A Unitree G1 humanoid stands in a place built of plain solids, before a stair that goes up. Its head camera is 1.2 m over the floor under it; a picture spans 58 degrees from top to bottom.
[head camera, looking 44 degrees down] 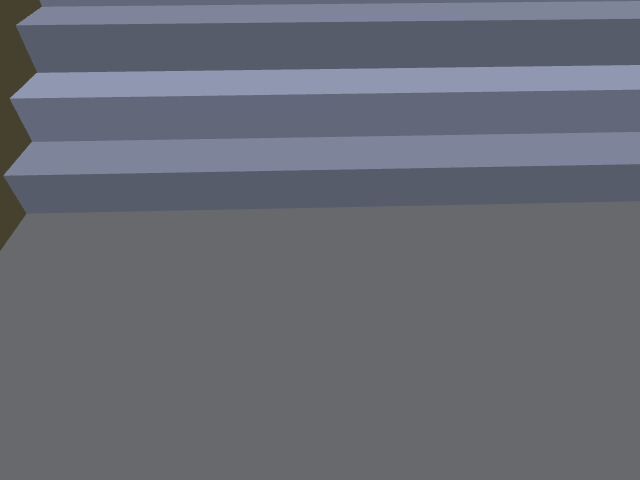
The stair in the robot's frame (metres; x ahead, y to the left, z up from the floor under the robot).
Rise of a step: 0.20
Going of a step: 0.26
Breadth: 3.66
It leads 2 degrees to the left of straight ahead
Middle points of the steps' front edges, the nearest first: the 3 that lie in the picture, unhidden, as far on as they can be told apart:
1.46 -0.57 0.20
1.72 -0.56 0.40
1.97 -0.56 0.59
